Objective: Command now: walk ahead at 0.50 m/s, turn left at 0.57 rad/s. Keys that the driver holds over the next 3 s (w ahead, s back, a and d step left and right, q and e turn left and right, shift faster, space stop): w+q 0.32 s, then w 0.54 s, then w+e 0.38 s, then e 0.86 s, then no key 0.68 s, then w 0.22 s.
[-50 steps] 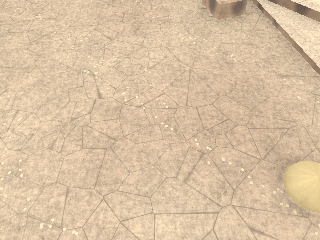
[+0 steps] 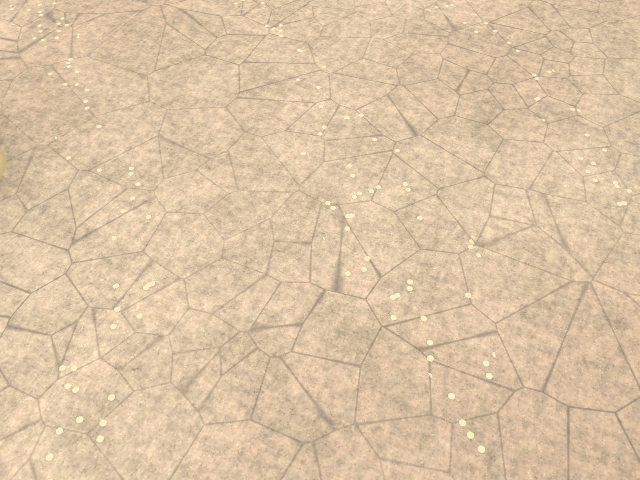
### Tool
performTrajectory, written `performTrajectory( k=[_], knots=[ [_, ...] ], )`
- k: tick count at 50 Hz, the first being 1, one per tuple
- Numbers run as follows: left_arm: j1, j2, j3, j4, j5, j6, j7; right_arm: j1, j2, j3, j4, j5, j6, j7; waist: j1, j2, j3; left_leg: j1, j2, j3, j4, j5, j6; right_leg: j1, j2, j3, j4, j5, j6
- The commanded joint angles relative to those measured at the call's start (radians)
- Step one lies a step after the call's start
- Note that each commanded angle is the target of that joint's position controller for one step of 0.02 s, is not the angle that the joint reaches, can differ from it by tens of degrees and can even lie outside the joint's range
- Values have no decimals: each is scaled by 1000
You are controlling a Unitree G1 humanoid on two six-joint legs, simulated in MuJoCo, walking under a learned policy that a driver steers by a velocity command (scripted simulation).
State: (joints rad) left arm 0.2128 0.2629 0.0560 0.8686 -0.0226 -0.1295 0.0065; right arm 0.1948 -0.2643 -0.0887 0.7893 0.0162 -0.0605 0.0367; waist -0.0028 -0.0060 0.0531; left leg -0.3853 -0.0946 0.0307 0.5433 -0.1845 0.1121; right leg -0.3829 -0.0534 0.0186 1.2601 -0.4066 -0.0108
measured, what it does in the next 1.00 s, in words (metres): walks ahead, turning left: right foot, then left foot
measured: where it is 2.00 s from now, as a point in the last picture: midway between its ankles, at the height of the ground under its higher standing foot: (267, 308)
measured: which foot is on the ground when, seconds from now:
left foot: down 0.00-0.38, up 0.40-0.86, down 0.88-1.00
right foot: up 0.00-0.36, down 0.38-0.88, up 0.90-1.00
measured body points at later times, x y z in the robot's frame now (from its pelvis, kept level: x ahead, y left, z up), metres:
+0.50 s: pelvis +0.28 -0.03 +0.01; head +0.31 -0.03 +0.45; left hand +0.37 +0.26 -0.09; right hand +0.43 -0.28 -0.12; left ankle +0.15 +0.06 -0.63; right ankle +0.37 -0.12 -0.73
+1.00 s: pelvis +0.51 +0.09 +0.01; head +0.53 +0.12 +0.46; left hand +0.48 +0.37 -0.13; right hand +0.74 -0.11 -0.07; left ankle +0.53 +0.20 -0.73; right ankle +0.46 -0.08 -0.64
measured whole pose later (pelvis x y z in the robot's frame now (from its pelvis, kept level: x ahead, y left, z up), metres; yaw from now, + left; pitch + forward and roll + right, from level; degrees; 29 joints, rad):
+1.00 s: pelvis +0.51 +0.09 +0.01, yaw +16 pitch +2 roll +0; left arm 0.33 0.30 0.05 0.86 -0.03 -0.08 -0.01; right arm 0.16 -0.25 -0.05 0.70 0.00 -0.09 0.02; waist 0.03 -0.04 0.00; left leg -0.34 -0.01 0.06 0.48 -0.18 0.05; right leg -0.42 -0.04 0.04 1.13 -0.38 -0.02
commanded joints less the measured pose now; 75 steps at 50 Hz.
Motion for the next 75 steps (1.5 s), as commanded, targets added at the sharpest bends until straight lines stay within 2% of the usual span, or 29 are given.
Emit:
performTrajectory(
  k=[1,5,13,16,18,19,20,21,22,24,27,32,40,43,44,45,46,47,51,59,65,67,69,70,71,72,73,74,75],
  knots=[
    [1,127,37,-92,21,-11,3,9,-82,-14,-78,-5,-20,-10,26,-2,-123,268,273,-409,-302,229,201,-250,-78,74,-76,93,6],
    [-91,82,28,-143,42,18,11,70,-144,-28,-72,0,-24,-37,15,22,-75,154,224,-309,-329,347,189,-250,-53,30,-299,232,63],
    [-322,78,17,-235,17,-1,-18,187,-142,-26,-52,13,-1,-53,-79,104,-55,216,202,-366,-233,155,105,-165,49,40,-738,475,44],
    [-290,114,30,-241,14,-18,-29,177,-148,-29,-59,11,10,-62,-49,133,-64,289,234,-455,-149,166,89,-106,60,53,-792,362,12],
    [-123,148,49,-198,26,-29,-25,144,-114,-17,-72,5,10,-60,34,144,-142,278,182,-418,-7,316,51,124,52,27,-842,379,-42],
    [31,194,62,-180,44,-31,-19,131,-67,3,-90,-11,5,-54,102,77,-272,165,133,-349,237,242,15,379,-88,151,-807,373,-111],
    [173,267,84,-140,60,-19,-19,276,-14,18,-95,14,-5,-55,71,-215,-403,-193,-17,-222,582,-131,-66,735,-295,574,-856,210,-279],
    [186,202,71,-123,26,-13,-28,320,-71,18,-73,27,-12,-54,68,-289,-383,-357,15,-241,744,-387,-76,750,-365,804,-945,9,-310],
    [128,128,51,-137,13,-6,-27,227,-137,2,-75,26,-11,-51,85,-162,-229,-416,61,-252,804,-312,-79,625,-326,675,-963,-46,-267],
    [31,95,33,-144,28,11,-28,77,-125,3,-112,-3,-15,-48,52,-31,-74,-374,129,-185,723,-187,-75,364,-235,439,-1005,126,-220],
    [17,78,22,-128,29,4,-32,97,-73,9,-110,-4,-9,-39,2,-85,-69,-270,182,-132,585,-132,-77,239,-164,287,-1062,321,-212],
    [67,150,39,-94,12,11,-21,-41,-31,33,-153,-12,-16,-35,34,-66,-57,-263,200,-82,282,63,-100,230,-151,153,-1113,438,-216],
    [172,188,40,-35,-8,44,-18,-223,-62,31,-211,7,-30,-5,79,-93,-16,-160,142,-39,-3,114,-72,334,-195,121,-1047,424,-167],
    [152,184,33,-31,-8,57,-11,-10,-135,-9,-151,-6,-33,-13,-44,-68,-137,183,96,1,-88,96,-12,305,-135,47,-789,700,-112],
    [141,131,10,-58,11,53,-10,174,-208,-32,-122,-23,-32,-25,-121,24,-277,480,269,-187,-64,122,57,116,-78,3,-496,535,-69],
    [237,25,-25,-80,13,34,-12,240,-292,-49,-107,-26,-23,-26,-88,286,-384,779,502,-602,-143,-16,199,-280,78,-37,-147,-50,-8],
    [202,114,-3,-65,-7,21,-13,263,-203,-28,-102,-17,-23,-24,-123,215,-373,742,506,-701,-209,-133,197,-395,52,93,-3,-170,-15],
    [129,162,13,-90,-25,17,-15,206,-163,-11,-103,-13,-27,-24,-110,162,-242,629,474,-559,-227,-106,155,-443,10,101,22,-87,-26],
    [105,112,19,-87,-6,60,-12,27,-79,11,-100,-26,-50,-13,2,121,-86,276,355,-250,-361,78,96,-281,-78,86,-105,130,-7],
    [-33,62,14,-138,2,79,-27,55,-127,-6,-27,-31,-61,-40,-12,59,-16,278,323,34,-418,281,60,-331,-55,78,-399,469,14],
    [-208,39,1,-239,14,75,-67,119,-169,-15,17,-13,-18,-59,-68,52,38,406,355,138,-307,536,25,-318,-18,-53,-613,432,-23],
    [-169,68,16,-256,17,75,-80,106,-197,-22,10,-2,1,-71,-35,97,-20,444,357,155,-187,791,-2,-224,36,-102,-629,340,-51],
    [18,133,51,-221,15,76,-78,70,-217,-28,-5,8,18,-84,67,107,-123,423,329,167,67,913,-39,0,106,-125,-697,325,-96],
    [133,192,78,-197,20,77,-59,68,-201,-21,-13,9,13,-84,132,56,-187,312,272,183,294,743,-91,208,106,-78,-796,508,-134],
    [153,297,93,-195,26,87,-31,154,-76,16,-42,-52,-1,-71,53,-206,-288,-23,166,165,642,-167,-149,540,-136,219,-677,1037,-229],
    [121,325,88,-252,43,81,-36,243,-79,34,-63,-43,-24,-51,19,-245,-514,-266,16,-40,934,-568,-184,764,-363,690,-750,1067,-466],
    [113,256,76,-271,37,87,-41,133,-172,10,-59,-11,-31,-42,98,-64,-526,-284,81,-157,950,-474,-165,698,-304,578,-804,978,-414],
    [50,211,63,-273,22,87,-40,55,-166,12,-93,5,-27,-45,75,-36,-383,-327,114,-133,881,-379,-151,568,-251,452,-824,867,-362],
    [2,178,55,-274,6,92,-35,39,-150,13,-81,-10,-15,-60,37,33,-265,-321,150,-118,803,-318,-159,410,-197,373,-854,783,-313]
  ],
)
